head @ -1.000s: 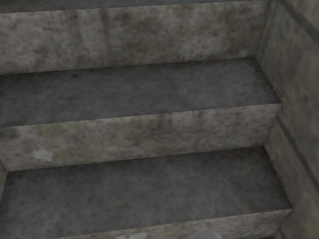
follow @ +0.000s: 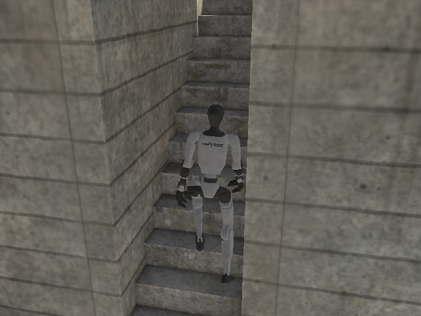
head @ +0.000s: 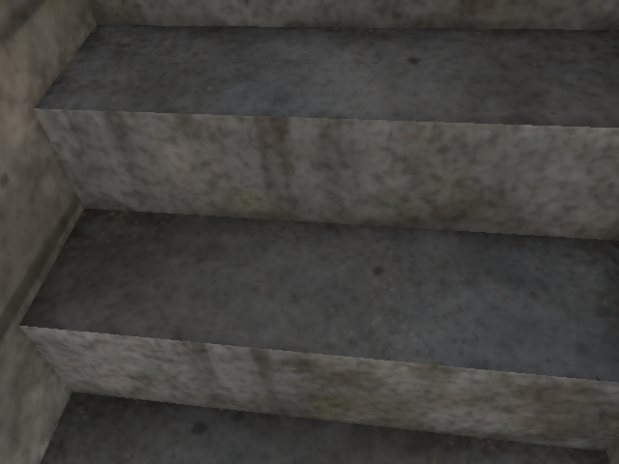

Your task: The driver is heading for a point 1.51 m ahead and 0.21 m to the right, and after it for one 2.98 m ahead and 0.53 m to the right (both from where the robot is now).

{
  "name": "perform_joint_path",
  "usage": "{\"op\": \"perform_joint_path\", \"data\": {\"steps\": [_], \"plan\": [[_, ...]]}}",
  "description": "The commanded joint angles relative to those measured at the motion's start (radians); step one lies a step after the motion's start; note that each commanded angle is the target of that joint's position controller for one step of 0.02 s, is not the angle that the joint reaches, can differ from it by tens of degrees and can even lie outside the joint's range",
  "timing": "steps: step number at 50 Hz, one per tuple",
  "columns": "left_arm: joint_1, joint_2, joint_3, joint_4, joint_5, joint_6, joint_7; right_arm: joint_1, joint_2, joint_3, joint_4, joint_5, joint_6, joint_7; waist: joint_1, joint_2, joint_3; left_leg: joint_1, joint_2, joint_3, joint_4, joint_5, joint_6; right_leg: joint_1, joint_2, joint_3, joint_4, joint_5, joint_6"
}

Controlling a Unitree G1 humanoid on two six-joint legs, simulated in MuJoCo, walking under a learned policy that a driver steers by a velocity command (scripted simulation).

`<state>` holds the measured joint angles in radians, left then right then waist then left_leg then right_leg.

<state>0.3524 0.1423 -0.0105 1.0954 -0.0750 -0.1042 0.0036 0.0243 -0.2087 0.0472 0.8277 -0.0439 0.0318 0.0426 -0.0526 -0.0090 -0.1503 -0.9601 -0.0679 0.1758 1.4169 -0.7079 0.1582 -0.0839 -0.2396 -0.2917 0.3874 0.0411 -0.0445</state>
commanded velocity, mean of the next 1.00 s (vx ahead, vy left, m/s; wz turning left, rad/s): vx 0.50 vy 0.00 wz -0.24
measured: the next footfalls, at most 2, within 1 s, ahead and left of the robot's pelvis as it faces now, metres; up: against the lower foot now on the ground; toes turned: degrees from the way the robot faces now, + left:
right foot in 0.42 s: +0.32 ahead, -0.05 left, +0.41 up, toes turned +0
left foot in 0.84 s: +0.39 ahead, +0.22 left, +0.41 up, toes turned -8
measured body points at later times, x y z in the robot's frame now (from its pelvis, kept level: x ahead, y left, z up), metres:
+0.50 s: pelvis +0.21 +0.04 +0.26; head +0.23 +0.04 +0.71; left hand +0.38 +0.21 +0.14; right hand +0.13 -0.19 +0.11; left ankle +0.11 +0.11 -0.41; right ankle +0.28 -0.05 -0.38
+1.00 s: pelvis +0.42 +0.09 +0.36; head +0.42 +0.10 +0.81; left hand +0.61 +0.28 +0.24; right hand +0.39 -0.14 +0.21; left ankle +0.35 +0.22 -0.38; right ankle +0.36 +0.00 -0.03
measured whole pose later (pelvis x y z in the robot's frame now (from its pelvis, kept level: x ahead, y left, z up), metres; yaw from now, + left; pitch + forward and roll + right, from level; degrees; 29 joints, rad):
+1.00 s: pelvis +0.42 +0.09 +0.36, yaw -16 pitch +8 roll +0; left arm 0.18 0.20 0.02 0.83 -0.01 -0.01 -0.06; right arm 0.34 -0.19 -0.05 1.02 -0.09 -0.07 0.08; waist 0.02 -0.01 -0.18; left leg -0.20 0.04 0.14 0.45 -0.39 0.00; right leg -1.13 0.05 -0.02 2.26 -0.73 -0.23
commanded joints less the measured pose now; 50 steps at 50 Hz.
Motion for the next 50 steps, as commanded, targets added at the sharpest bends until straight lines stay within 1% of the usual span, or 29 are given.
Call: {"op": "perform_joint_path", "data": {"steps": [1, 2, 4, 5, 6, 8, 9, 14, 15, 16, 17, 19, 22, 23, 24, 25, 27, 29, 32, 35, 37, 40, 42, 43, 44, 45, 46, 48, 50], "plan": [[-0.221, 0.09, 0.02, -0.224, 0.028, -0.106, 0.015, 0.414, -0.225, -0.097, 0.021, -0.027, -0.028, -0.08, -0.211, 0.241, -0.147, 0.831, 0.25, -0.924, -0.889, 0.592, 0.268, -0.655, 0.254, 0.104, 1.229, 0.148, -0.062], [-0.222, 0.033, 0.019, -0.253, 0.102, -0.105, -0.009, 0.37, -0.229, -0.13, 0.022, -0.033, -0.034, -0.069, -0.145, 0.055, -0.245, 0.852, 0.266, -1.009, -0.944, 0.731, 0.336, -0.687, 0.317, 0.429, 1.756, -0.017, -0.071], [-0.424, -0.117, -0.029, -0.462, 0.085, -0.091, 0.012, 0.363, -0.174, -0.15, 0.092, -0.027, -0.069, -0.043, -0.058, -0.036, 0.002, 0.727, 0.289, -0.851, -0.867, 0.47, 0.231, -1.009, 0.334, 0.532, 1.975, -0.138, -0.101], [-0.272, 0.139, 0.061, -0.314, 0.168, -0.022, -0.076, 0.507, -0.124, -0.099, 0.181, 0.035, -0.114, 0.023, -0.12, 0.135, 0.217, 0.732, 0.22, -0.764, -0.82, 0.716, 0.168, -1.28, 0.407, 0.63, 2.034, -0.133, -0.146], [-0.311, 0.127, 0.069, -0.325, 0.192, 0.009, -0.109, 0.621, -0.082, -0.089, 0.28, 0.028, -0.114, 0.033, -0.071, 0.104, 0.115, 0.905, 0.22, -0.649, -0.75, 1.033, 0.088, -1.372, 0.382, 0.543, 2.064, -0.213, -0.194], [-0.328, 0.038, 0.04, -0.34, 0.166, 0.044, -0.121, 0.604, 0.048, -0.021, 0.37, -0.017, -0.131, 0.041, 0.079, -0.071, 0.084, 0.874, 0.217, -0.446, -0.789, 1.022, -0.045, -1.444, 0.304, 0.465, 1.964, -0.133, -0.279], [-0.316, -0.001, 0.011, -0.339, 0.159, 0.043, -0.111, 0.577, 0.058, -0.02, 0.334, -0.028, -0.134, 0.031, 0.104, 0.04, 0.012, 0.845, 0.191, -0.418, -0.854, 0.942, -0.052, -1.457, 0.259, 0.423, 1.993, -0.157, -0.264], [-0.54, 0.022, -0.042, -0.448, 0.055, 0.096, -0.122, 0.546, -0.037, -0.03, 0.352, -0.12, -0.121, 0.047, 0.148, -0.003, 0.071, 0.428, 0.126, -0.277, -1.131, 0.73, -0.069, -1.307, 0.205, 0.265, 1.868, 0.03, -0.283], [-0.816, -0.23, -0.109, -0.504, 0.082, 0.059, 0.006, 0.45, -0.003, -0.063, 0.305, 0.045, -0.163, -0.044, 0.013, -0.132, 0.249, 0.343, 0.198, -0.324, -1.307, 0.461, -0.079, -1.293, 0.273, 0.173, 1.823, -0.136, -0.106], [-0.848, -0.211, -0.122, -0.524, 0.054, 0.049, 0.05, 0.471, -0.005, -0.051, 0.293, 0.075, -0.159, -0.09, 0.008, -0.134, 0.261, 0.277, 0.222, -0.328, -1.4, 0.632, -0.093, -1.14, 0.256, 0.089, 1.64, -0.153, -0.057], [-0.597, 0.046, -0.058, -0.543, 0.005, 0.141, -0.048, 0.507, -0.105, -0.02, 0.341, -0.071, -0.108, 0.036, 0.178, 0.29, -0.037, 0.384, 0.245, -0.257, -1.327, 1.35, 0.053, -0.962, 0.234, 0.201, 1.476, -0.126, -0.172], [-0.449, 0.147, -0.007, -0.486, 0.069, 0.209, -0.12, 0.401, -0.211, -0.021, 0.285, 0.017, -0.131, 0.105, 0.251, 0.203, -0.116, 0.586, 0.346, -0.194, -1.187, 2.46, 0.135, -0.775, 0.322, 0.12, 1.202, -0.229, -0.09], [-0.113, 0.091, -0.004, -0.357, 0.098, 0.209, -0.07, 0.52, -0.247, -0.068, 0.325, 0.034, -0.105, 0.086, 0.198, 0.19, -0.132, 0.944, 0.39, -0.235, -0.71, 2.934, 0.128, -0.534, 0.44, 0.09, 0.47, -0.376, -0.074], [0.308, 0.166, 0.014, -0.194, 0.077, 0.213, -0.06, 0.564, -0.173, -0.044, 0.336, -0.082, -0.092, 0.12, 0.256, 0.043, -0.414, 0.581, 0.318, -0.285, -0.315, 2.472, 0.062, 0.029, 0.316, 0.545, 0.476, -0.018, -0.259], [0.386, 0.111, -0.008, -0.113, 0.141, 0.213, -0.071, 0.479, -0.054, -0.034, 0.356, -0.085, -0.065, 0.183, 0.239, -0.252, -0.287, 0.214, 0.028, -0.338, 0.252, 1.004, 0.027, -0.005, 0.129, 1.069, 0.147, -0.212, -0.426], [0.223, 0.091, 0.02, -0.1, 0.158, 0.173, -0.07, 0.385, 0.001, -0.025, 0.297, -0.002, -0.054, 0.163, 0.167, -0.153, 0.021, -0.239, 0.023, -0.431, 0.583, 0.879, 0.137, -0.207, 0.106, 1.069, 0.119, -0.844, -0.295], [-0.058, -0.03, -0.017, -0.062, 0.129, 0.105, -0.087, 0.271, -0.022, -0.055, 0.212, 0.0, -0.063, 0.07, 0.049, 0.056, 0.079, -0.429, 0.04, -0.438, 0.744, 0.697, 0.121, -0.288, 0.126, 0.934, 0.071, -0.777, -0.253], [-0.206, -0.093, -0.041, -0.023, 0.117, 0.041, -0.095, 0.207, 0.013, -0.036, 0.111, -0.002, -0.042, 0.011, -0.089, 0.189, 0.076, -0.264, 0.115, -0.32, 0.552, 0.709, 0.084, -0.564, 0.187, 0.639, 0.04, -0.595, -0.161], [-0.457, 0.067, -0.003, -0.218, 0.102, 0.0, -0.117, 0.193, -0.066, -0.072, 0.099, 0.033, -0.077, -0.011, -0.129, -0.022, 0.034, 0.297, 0.122, -0.145, 0.3, 0.602, -0.004, -1.003, 0.316, 0.303, -0.066, -0.339, -0.096], [-0.31, 0.164, 0.019, -0.269, 0.098, 0.029, -0.095, 0.215, -0.108, -0.097, 0.112, -0.03, -0.117, 0.004, -0.076, -0.032, 0.012, 0.451, 0.142, -0.137, 0.068, 0.683, -0.102, -0.882, 0.234, 0.429, -0.081, -0.311, -0.18], [-0.063, 0.163, 0.036, -0.199, 0.075, 0.016, -0.079, 0.066, -0.069, -0.086, 0.045, -0.03, -0.102, -0.013, 0.059, -0.034, 0.021, 0.297, 0.124, -0.131, -0.244, 0.545, -0.148, -0.43, 0.182, 0.525, -0.051, -0.29, -0.209], [-0.04, 0.224, 0.082, -0.177, 0.013, 0.021, -0.088, -0.053, -0.044, -0.1, -0.051, -0.007, -0.092, -0.038, 0.049, -0.118, 0.052, 0.419, 0.042, -0.052, -0.916, 0.394, -0.247, -0.04, 0.111, 0.686, 0.062, 0.123, -0.317], [-0.057, 0.168, 0.098, -0.161, 0.052, 0.05, -0.112, 0.109, -0.026, -0.099, -0.024, 0.034, -0.098, -0.068, 0.018, -0.12, -0.038, 0.674, 0.102, -0.125, -1.19, 0.723, -0.209, 0.063, 0.18, 0.636, 0.37, 0.477, -0.229], [0.111, 0.019, 0.056, -0.146, 0.054, 0.037, -0.12, 0.345, -0.123, -0.134, -0.008, 0.035, -0.103, -0.061, 0.029, 0.078, -0.257, 1.143, 0.291, -0.226, -0.882, 1.268, -0.025, -0.193, 0.246, 0.579, 0.665, 0.207, -0.142], [0.151, -0.107, 0.016, -0.183, 0.074, 0.027, -0.139, 0.419, -0.236, -0.174, 0.017, 0.033, -0.106, -0.031, 0.047, 0.362, -0.26, 1.461, 0.533, -0.559, -0.844, 1.753, 0.278, -0.814, 0.388, 0.441, 1.025, -0.518, -0.052], [0.025, -0.044, 0.022, -0.198, 0.067, 0.027, -0.125, 0.557, -0.247, -0.191, 0.093, -0.011, -0.098, 0.009, -0.04, 0.361, -0.032, 1.424, 0.633, -0.666, -0.902, 1.711, 0.34, -1.263, 0.37, 0.368, 1.635, -0.739, -0.013], [-0.102, -0.035, 0.01, -0.238, 0.062, 0.05, -0.123, 0.664, -0.216, -0.18, 0.178, -0.052, -0.089, 0.045, -0.083, 0.298, 0.05, 1.389, 0.639, -0.601, -0.935, 1.601, 0.331, -1.568, 0.321, 0.326, 2.2, -0.8, -0.068], [-0.456, 0.001, 0.02, -0.4, 0.058, 0.056, -0.059, 0.56, 0.087, -0.065, 0.245, -0.071, -0.087, 0.068, -0.008, 0.004, 0.128, 1.233, 0.461, -0.284, -1.057, 1.206, 0.112, -1.684, 0.252, 0.325, 2.046, -0.821, -0.215], [-0.543, -0.012, -0.032, -0.574, 0.066, 0.103, -0.029, 0.456, 0.048, -0.06, 0.306, -0.051, -0.094, 0.062, 0.095, 0.026, 0.099, 1.009, 0.377, -0.177, -1.163, 1.105, 0.033, -1.586, 0.188, 0.339, 1.795, -0.919, -0.261]]}}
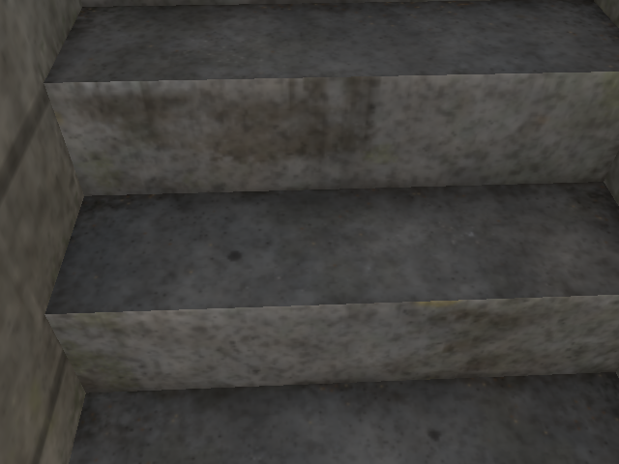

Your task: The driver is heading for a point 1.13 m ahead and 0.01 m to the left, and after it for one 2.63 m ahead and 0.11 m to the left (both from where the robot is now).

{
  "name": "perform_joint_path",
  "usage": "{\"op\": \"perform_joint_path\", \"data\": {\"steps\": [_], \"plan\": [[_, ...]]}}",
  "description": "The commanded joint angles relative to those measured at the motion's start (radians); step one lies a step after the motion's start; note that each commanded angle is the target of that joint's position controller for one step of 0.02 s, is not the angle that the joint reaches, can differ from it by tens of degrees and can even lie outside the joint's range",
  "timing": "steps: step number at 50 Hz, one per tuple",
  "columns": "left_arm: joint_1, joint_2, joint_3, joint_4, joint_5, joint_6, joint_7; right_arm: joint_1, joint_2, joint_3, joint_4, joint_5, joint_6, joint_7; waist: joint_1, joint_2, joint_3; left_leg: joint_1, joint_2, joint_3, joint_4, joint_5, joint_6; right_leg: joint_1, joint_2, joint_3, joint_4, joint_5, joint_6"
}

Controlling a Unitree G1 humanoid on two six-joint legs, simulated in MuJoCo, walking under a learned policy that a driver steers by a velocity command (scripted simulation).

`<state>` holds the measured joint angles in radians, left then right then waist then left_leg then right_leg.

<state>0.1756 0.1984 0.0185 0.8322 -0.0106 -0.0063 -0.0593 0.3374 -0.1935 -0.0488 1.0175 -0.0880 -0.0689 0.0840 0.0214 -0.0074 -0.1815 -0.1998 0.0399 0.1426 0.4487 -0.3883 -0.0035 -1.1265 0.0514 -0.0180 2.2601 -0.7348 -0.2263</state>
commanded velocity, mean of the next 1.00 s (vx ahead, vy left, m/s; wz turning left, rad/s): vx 0.50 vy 0.00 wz -0.17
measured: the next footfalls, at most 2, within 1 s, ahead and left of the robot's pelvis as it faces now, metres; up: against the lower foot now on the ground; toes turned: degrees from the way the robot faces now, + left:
right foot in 0.22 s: +0.19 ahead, -0.10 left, +0.21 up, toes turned -6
left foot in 0.62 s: +0.37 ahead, +0.17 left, +0.41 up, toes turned -11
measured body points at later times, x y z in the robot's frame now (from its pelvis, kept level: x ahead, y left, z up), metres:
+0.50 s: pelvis +0.18 +0.00 +0.20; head +0.18 +0.03 +0.65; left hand +0.12 +0.20 +0.04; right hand +0.35 -0.22 +0.13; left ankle +0.29 +0.14 -0.17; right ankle +0.15 -0.10 -0.53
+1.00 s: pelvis +0.40 +0.02 +0.40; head +0.40 +0.03 +0.85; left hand +0.69 +0.14 +0.35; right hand +0.29 -0.18 +0.25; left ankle +0.33 +0.18 -0.32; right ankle +0.45 -0.13 +0.03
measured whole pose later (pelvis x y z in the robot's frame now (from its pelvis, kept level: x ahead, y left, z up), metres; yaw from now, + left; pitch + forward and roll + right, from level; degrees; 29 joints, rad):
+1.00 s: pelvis +0.40 +0.02 +0.40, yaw -7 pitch +3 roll +1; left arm -0.04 0.09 -0.03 0.61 0.05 0.01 -0.02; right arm 0.54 -0.12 -0.03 1.06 -0.05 -0.13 -0.01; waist -0.06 -0.04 -0.07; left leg -0.18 -0.01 -0.06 0.61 -0.47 -0.01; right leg -1.39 0.00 0.10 2.33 -0.49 -0.19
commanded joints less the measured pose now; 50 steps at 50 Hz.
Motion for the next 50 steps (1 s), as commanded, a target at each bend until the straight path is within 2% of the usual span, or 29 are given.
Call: {"op": "perform_joint_path", "data": {"steps": [1, 2, 3, 4, 5, 7, 8, 11, 12, 13, 14, 16, 20, 23, 25, 28, 30, 32, 33, 34, 35, 39, 44, 45, 46, 47, 48, 49, 50], "plan": [[-0.342, -0.034, -0.077, -0.365, 0.011, 0.045, 0.031, 0.033, -0.063, 0.017, 0.101, -0.011, 0.013, 0.053, 0.096, 0.041, 0.105, 0.059, 0.241, -0.103, -0.328, 0.591, 0.201, -0.373, -0.141, 0.058, -0.331, -0.004, -0.093], [-0.311, 0.028, -0.064, -0.373, 0.014, 0.086, 0.022, -0.153, -0.152, -0.003, 0.036, -0.017, 0.025, 0.073, 0.179, 0.034, 0.132, -0.228, 0.209, -0.041, -0.484, 0.453, 0.209, -0.127, -0.149, 0.041, -0.484, 0.146, -0.115], [-0.35, 0.071, -0.062, -0.386, 0.03, 0.131, -0.034, -0.165, -0.318, -0.043, -0.006, -0.014, 0.047, 0.095, 0.223, 0.114, 0.055, -0.498, 0.244, -0.043, -0.639, 0.856, 0.3, 0.31, -0.067, -0.093, -0.51, 0.303, -0.042], [-0.298, 0.078, -0.038, -0.326, -0.014, 0.129, -0.077, -0.233, -0.313, -0.044, -0.028, -0.005, 0.042, 0.098, 0.277, 0.12, 0.057, -0.505, 0.164, 0.062, -0.502, 1.485, 0.299, 0.363, 0.022, -0.198, -0.385, 0.48, -0.018], [0.158, 0.002, -0.016, -0.161, 0.055, 0.097, 0.059, -0.304, -0.249, -0.033, -0.144, 0.131, -0.071, -0.12, 0.31, 0.065, 0.05, -0.251, 0.24, 0.225, -0.305, 2.019, 0.144, 0.554, 0.037, -0.206, -0.459, 0.263, 0.019], [0.189, 0.002, -0.032, -0.13, 0.054, 0.08, 0.111, -0.104, -0.315, -0.035, -0.068, 0.227, -0.148, -0.206, 0.289, 0.092, -0.102, -0.031, 0.303, 0.076, 0.06, 2.234, 0.158, 0.673, 0.059, -0.16, -0.83, 0.153, 0.002], [0.013, 0.04, -0.029, -0.125, 0.039, 0.063, 0.119, 0.036, -0.222, -0.011, -0.07, 0.231, -0.156, -0.193, 0.132, -0.002, -0.15, -0.068, 0.245, 0.012, 0.208, 2.145, 0.174, 0.746, 0.131, -0.16, -1.013, 0.109, 0.012], [-0.076, 0.074, 0.003, -0.059, 0.04, 0.083, 0.084, -0.003, -0.136, -0.002, -0.146, 0.114, -0.131, -0.133, 0.043, -0.084, -0.124, -0.288, 0.003, -0.108, 0.933, 0.626, 0.151, 0.843, 0.026, 0.183, -1.524, 0.263, -0.074], [-0.01, 0.124, 0.036, -0.046, 0.133, 0.08, 0.084, -0.1, -0.009, 0.026, -0.22, 0.077, -0.113, -0.121, 0.087, -0.152, -0.093, -0.648, -0.144, -0.302, 1.606, 0.412, 0.112, 0.876, -0.171, 0.569, -1.763, 0.234, -0.184], [0.332, 0.072, 0.005, -0.006, 0.084, 0.072, 0.012, 0.076, -0.127, -0.035, -0.093, 0.049, 0.007, 0.049, 0.261, -0.029, 0.126, -0.963, -0.183, -0.555, 1.981, 0.457, 0.186, 0.781, -0.262, 0.903, -1.843, 0.312, -0.254], [0.311, 0.098, 0.012, 0.065, 0.053, 0.033, -0.031, -0.036, -0.151, -0.047, -0.183, 0.031, 0.031, 0.072, 0.171, -0.044, 0.251, -1.192, -0.189, -0.559, 2.039, 0.374, 0.215, 0.794, -0.29, 0.857, -1.805, 0.318, -0.214], [0.236, 0.03, -0.019, 0.208, 0.083, -0.042, -0.07, -0.115, 0.004, 0.021, -0.279, -0.011, 0.038, 0.025, -0.003, 0.107, 0.196, -1.25, -0.097, -0.494, 1.861, 0.375, 0.276, 0.775, -0.219, 0.585, -1.766, 0.164, -0.093], [0.078, -0.033, -0.047, 0.221, 0.085, -0.108, -0.026, -0.163, -0.029, 0.057, -0.336, 0.027, 0.081, 0.0, -0.133, -0.057, 0.161, -1.239, -0.04, -0.3, 2.126, 0.103, 0.268, 0.522, -0.212, 0.366, -1.932, 0.183, -0.018], [0.256, 0.097, -0.033, 0.293, 0.167, -0.126, -0.028, -0.363, -0.061, 0.077, -0.47, 0.062, 0.091, -0.006, -0.094, 0.045, 0.133, -1.195, 0.055, -0.237, 1.734, 0.218, 0.263, 0.569, -0.203, 0.208, -1.998, 0.296, 0.037], [0.19, 0.133, -0.037, 0.239, 0.136, -0.119, -0.044, -0.468, -0.158, 0.057, -0.49, 0.093, 0.103, -0.018, -0.067, -0.012, 0.119, -1.022, 0.053, -0.18, 1.529, 0.052, 0.202, 0.485, -0.247, 0.139, -2.147, 0.357, -0.003], [0.172, 0.208, -0.039, 0.219, 0.024, -0.077, -0.089, -0.398, -0.076, 0.089, -0.439, 0.059, 0.124, 0.01, -0.099, -0.133, 0.055, -0.749, -0.043, -0.051, 1.241, -0.075, 0.119, 0.554, -0.312, 0.104, -2.212, 0.903, -0.127], [0.186, 0.329, 0.009, 0.214, 0.016, -0.092, -0.087, -0.248, -0.077, 0.086, -0.424, 0.04, 0.102, 0.009, -0.155, -0.218, -0.097, -0.703, -0.149, 0.005, 1.0, -0.139, 0.072, 0.94, -0.378, 0.098, -1.986, 1.84, -0.181], [0.213, 0.31, 0.04, 0.234, 0.052, -0.091, -0.085, -0.163, -0.134, 0.063, -0.389, 0.035, 0.097, 0.003, -0.153, -0.221, -0.204, -0.531, -0.165, -0.075, 0.715, -0.066, 0.139, 1.098, -0.322, 0.03, -1.651, 2.263, -0.127], [0.256, 0.218, 0.026, 0.236, 0.115, -0.086, -0.102, 0.132, -0.218, 0.034, -0.257, 0.048, 0.096, -0.01, -0.186, -0.03, -0.303, -0.201, -0.026, -0.463, 0.508, 0.061, 0.302, 0.748, -0.21, 0.042, -1.347, 2.003, -0.063], [0.087, 0.1, 0.062, 0.091, 0.044, -0.069, -0.02, 0.175, -0.185, 0.013, -0.124, 0.08, 0.063, -0.135, -0.163, 0.335, -0.196, -0.107, 0.055, -0.848, 0.181, -0.658, 0.306, 0.567, -0.037, -0.045, -1.156, 1.104, 0.03], [-0.047, 0.048, 0.054, 0.055, 0.084, -0.042, 0.003, -0.004, -0.212, 0.005, -0.148, 0.102, 0.061, -0.173, -0.096, 0.366, -0.038, -0.285, 0.093, -1.05, -0.025, -0.877, 0.301, 0.413, -0.005, 0.11, -0.791, 0.74, 0.068], [-0.059, -0.124, -0.01, -0.102, 0.114, -0.014, 0.013, -0.032, -0.055, 0.003, -0.071, 0.068, -0.002, -0.14, 0.021, 0.084, 0.176, -0.31, 0.057, -0.754, 0.09, -0.49, 0.214, 0.092, 0.041, 0.175, -0.195, 0.56, 0.071], [-0.19, -0.045, 0.007, -0.247, 0.099, 0.027, 0.048, 0.02, -0.076, -0.015, -0.076, 0.091, -0.088, -0.147, 0.008, 0.009, 0.271, -0.076, 0.139, -0.656, -0.013, -0.072, 0.219, -0.136, -0.003, 0.219, -0.11, 0.426, 0.123], [-0.237, 0.023, -0.021, -0.202, -0.004, -0.021, -0.001, 0.031, -0.054, 0.012, -0.031, 0.015, -0.069, -0.031, -0.024, 0.1, 0.315, 0.011, 0.126, -0.513, 0.023, -0.035, 0.255, -0.487, -0.053, 0.206, -0.176, 0.471, -0.01], [-0.324, -0.064, 0.005, -0.314, 0.09, 0.01, 0.046, 0.112, -0.081, -0.028, -0.081, 0.073, -0.099, -0.126, -0.053, 0.045, 0.247, -0.012, 0.212, -0.627, -0.157, 0.056, 0.291, -0.223, -0.025, 0.098, 0.071, 0.326, 0.097], [-0.339, -0.026, -0.056, -0.26, 0.002, -0.014, 0.009, 0.187, -0.006, 0.023, 0.057, -0.007, -0.051, -0.039, -0.043, 0.116, 0.207, 0.11, 0.23, -0.596, -0.032, 0.023, 0.261, -0.646, -0.116, 0.226, 0.108, 0.267, -0.045], [-0.362, -0.044, -0.071, -0.257, -0.002, -0.034, 0.009, 0.321, 0.006, 0.028, 0.088, -0.032, -0.034, -0.013, -0.083, 0.094, 0.23, 0.233, 0.254, -0.582, -0.056, 0.047, 0.273, -0.803, -0.112, 0.233, 0.176, 0.183, -0.081], [-0.477, -0.161, -0.041, -0.39, 0.08, -0.005, 0.055, 0.232, -0.073, -0.025, -0.047, 0.061, -0.094, -0.124, -0.087, 0.138, 0.34, 0.12, 0.282, -0.547, -0.23, 0.076, 0.261, -0.609, -0.083, 0.123, 0.256, 0.146, 0.049], [-0.526, -0.144, -0.043, -0.434, 0.078, 0.012, 0.072, 0.152, -0.057, -0.004, -0.043, 0.068, -0.115, -0.148, -0.046, 0.081, 0.387, -0.016, 0.279, -0.522, -0.297, 0.069, 0.233, -0.548, -0.136, 0.119, 0.171, 0.175, 0.081]]}}
Keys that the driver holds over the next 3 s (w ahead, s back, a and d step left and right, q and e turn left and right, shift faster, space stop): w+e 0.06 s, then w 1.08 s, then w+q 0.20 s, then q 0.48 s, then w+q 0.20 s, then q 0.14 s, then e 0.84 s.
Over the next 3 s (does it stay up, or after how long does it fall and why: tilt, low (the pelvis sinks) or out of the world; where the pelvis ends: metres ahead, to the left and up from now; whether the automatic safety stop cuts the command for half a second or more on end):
stays up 1.10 -0.10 1.02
